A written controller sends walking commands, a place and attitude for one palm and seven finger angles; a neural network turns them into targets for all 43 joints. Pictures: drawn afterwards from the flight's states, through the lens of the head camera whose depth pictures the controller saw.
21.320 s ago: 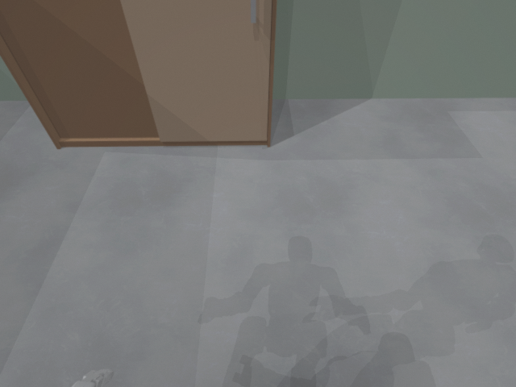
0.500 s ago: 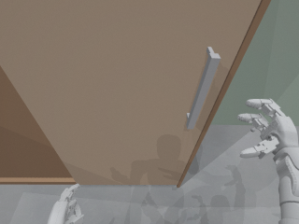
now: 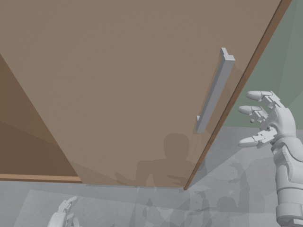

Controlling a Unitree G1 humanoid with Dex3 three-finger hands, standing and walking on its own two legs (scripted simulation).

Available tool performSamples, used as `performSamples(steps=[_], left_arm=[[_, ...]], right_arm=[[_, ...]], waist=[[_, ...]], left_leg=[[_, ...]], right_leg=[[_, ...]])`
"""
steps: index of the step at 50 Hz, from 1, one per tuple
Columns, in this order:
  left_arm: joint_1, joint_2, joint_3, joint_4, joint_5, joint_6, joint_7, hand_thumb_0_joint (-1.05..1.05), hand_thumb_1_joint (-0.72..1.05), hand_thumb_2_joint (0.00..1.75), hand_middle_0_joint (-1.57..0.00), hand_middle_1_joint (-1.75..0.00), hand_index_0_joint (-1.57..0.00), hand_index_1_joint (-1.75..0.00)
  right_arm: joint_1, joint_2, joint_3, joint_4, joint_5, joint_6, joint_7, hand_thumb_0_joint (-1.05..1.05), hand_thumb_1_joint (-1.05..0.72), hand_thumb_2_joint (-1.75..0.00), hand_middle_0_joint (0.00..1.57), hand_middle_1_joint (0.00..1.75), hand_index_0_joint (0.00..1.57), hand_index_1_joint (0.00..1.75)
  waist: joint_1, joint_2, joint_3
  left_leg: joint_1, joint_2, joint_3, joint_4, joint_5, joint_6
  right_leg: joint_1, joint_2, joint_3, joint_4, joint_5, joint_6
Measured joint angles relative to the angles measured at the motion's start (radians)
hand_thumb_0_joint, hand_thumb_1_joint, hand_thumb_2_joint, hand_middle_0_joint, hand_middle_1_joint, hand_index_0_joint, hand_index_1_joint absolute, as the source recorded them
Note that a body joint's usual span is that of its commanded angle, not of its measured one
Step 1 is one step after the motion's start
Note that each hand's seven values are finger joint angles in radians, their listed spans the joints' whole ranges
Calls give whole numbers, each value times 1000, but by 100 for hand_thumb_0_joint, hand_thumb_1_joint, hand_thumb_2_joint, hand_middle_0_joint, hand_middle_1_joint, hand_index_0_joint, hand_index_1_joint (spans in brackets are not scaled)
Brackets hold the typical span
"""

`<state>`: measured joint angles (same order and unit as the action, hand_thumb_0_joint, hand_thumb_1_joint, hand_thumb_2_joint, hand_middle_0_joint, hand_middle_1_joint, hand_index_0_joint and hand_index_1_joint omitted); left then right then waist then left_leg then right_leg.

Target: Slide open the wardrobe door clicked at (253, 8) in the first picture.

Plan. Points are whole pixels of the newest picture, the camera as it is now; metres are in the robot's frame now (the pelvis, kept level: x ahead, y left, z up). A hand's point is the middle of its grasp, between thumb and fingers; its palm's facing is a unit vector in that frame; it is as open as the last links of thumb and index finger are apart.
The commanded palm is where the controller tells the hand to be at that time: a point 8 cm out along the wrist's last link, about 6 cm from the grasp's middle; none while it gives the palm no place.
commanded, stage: move the hooked fingers beside the handle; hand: right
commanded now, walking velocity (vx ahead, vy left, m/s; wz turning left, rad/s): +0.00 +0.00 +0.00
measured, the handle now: (209, 96) +0.46 -0.13 +0.12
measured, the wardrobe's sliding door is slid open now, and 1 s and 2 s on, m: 0.00 0.00 0.00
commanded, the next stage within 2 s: none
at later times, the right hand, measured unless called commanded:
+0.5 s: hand (233, 108) +0.41 -0.18 +0.13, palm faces -0.05 +1.00 -0.01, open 14.0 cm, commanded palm +0.38 -0.24 +0.13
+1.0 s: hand (235, 112) +0.40 -0.18 +0.12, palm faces -0.04 +1.00 -0.01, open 14.0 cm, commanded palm +0.37 -0.24 +0.13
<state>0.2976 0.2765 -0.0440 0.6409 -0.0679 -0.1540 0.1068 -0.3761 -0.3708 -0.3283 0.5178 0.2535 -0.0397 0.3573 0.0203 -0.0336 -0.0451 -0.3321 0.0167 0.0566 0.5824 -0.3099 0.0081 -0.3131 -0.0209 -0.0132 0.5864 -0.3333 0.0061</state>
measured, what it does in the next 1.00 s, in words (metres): stands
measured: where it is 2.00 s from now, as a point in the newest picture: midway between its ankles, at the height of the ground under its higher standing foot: outside the picture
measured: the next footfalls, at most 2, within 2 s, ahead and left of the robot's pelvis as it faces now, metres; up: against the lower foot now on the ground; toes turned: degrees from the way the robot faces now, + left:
none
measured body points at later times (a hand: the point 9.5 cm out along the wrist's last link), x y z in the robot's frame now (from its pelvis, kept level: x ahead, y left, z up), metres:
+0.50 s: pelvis -0.01 +0.00 +0.00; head +0.02 +0.00 +0.45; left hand +0.09 +0.25 -0.11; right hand +0.41 -0.23 +0.13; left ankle -0.01 +0.11 -0.73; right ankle -0.02 -0.12 -0.73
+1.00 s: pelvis -0.01 +0.00 +0.00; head +0.01 +0.00 +0.45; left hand +0.10 +0.25 -0.11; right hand +0.39 -0.24 +0.13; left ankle -0.01 +0.11 -0.73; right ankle -0.02 -0.12 -0.73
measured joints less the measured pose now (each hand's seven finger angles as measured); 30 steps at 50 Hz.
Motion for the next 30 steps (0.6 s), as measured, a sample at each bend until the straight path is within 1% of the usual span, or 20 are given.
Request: performSamples(steps=[4, 7, 11, 15, 19, 24, 27, 30], left_arm=[[-5, -1, 1, 1, 0, 7, 0, 2, 90, 90, -20, -30, -20, -30], [-8, -3, 1, 2, 3, 12, -3, 2, 90, 90, -20, -30, -20, -30], [-7, -11, -4, 5, 7, 23, -9, 2, 90, 90, -20, -30, -20, -30], [3, -15, -6, -1, 7, 35, -17, 1, 90, 90, -20, -30, -20, -30], [13, -11, -3, -3, 6, 45, -23, 1, 90, 90, -20, -30, -20, -30], [24, -7, 3, 12, 9, 53, -26, 1, 90, 90, -20, -30, -20, -30], [27, -10, 1, 20, 12, 60, -28, 1, 90, 90, -20, -30, -20, -30], [35, -13, 3, 14, 13, 66, -33, 1, 90, 90, -20, -30, -20, -30]], right_arm=[[-47, 0, 29, 39, -21, 4, -22, -1, 50, -30, 30, 120, 30, 120], [-74, 11, 44, 55, -27, -1, -34, -1, 50, -30, 30, 120, 30, 120], [-103, 21, 33, 88, -29, -18, -47, -1, 50, -30, 30, 120, 30, 120], [-129, 9, 23, 137, -41, -29, -63, -1, 50, -30, 30, 120, 31, 120], [-166, 1, 42, 189, -53, -37, -73, -1, 50, -30, 30, 120, 30, 120], [-195, 25, 60, 202, -54, -65, -81, -1, 50, -30, 30, 120, 30, 120], [-211, 31, 49, 220, -58, -81, -88, -1, 50, -30, 30, 120, 30, 120], [-207, 22, 34, 228, -68, -86, -93, -1, 50, -30, 30, 121, 31, 121]], waist=[[5, 0, 9], [10, 0, 10], [19, 3, -1], [28, 6, -9], [29, 4, 0], [27, 5, 5], [35, 9, -1], [43, 11, -10]], left_leg=[[-8, 2, 4, 2, 2, 0], [-16, 4, 2, 3, 5, -1], [-22, 3, -6, 3, 6, -3], [-29, 1, -11, 7, 6, -2], [-43, 2, -8, 15, 6, -3], [-58, 3, -8, 19, 9, -5], [-62, 2, -12, 20, 9, -5], [-64, -1, -19, 19, 9, -4]], right_leg=[[-11, 2, 4, 6, 2, -1], [-18, 4, 2, 6, 4, -2], [-19, 3, -5, 2, 5, -3], [-23, 1, -11, 5, 3, -3], [-41, 2, -8, 17, 2, -4], [-58, 3, -7, 25, 3, -6], [-59, 2, -11, 24, 2, -6], [-57, -1, -18, 21, 0, -6]])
